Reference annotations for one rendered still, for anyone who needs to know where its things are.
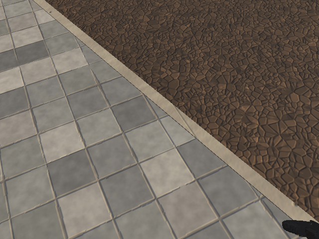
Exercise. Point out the right robot hand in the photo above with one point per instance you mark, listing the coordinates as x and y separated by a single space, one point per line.
308 229

